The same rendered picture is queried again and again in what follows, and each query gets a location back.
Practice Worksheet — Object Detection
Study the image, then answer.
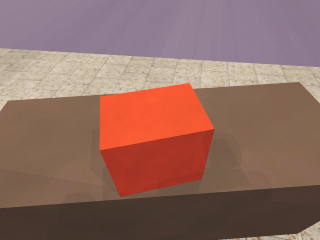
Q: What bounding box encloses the carton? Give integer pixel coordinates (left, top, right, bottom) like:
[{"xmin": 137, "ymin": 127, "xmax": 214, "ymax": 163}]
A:
[{"xmin": 99, "ymin": 83, "xmax": 215, "ymax": 197}]

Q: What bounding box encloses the pedestal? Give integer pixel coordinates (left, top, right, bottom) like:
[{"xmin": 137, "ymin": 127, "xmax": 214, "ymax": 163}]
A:
[{"xmin": 0, "ymin": 82, "xmax": 320, "ymax": 240}]

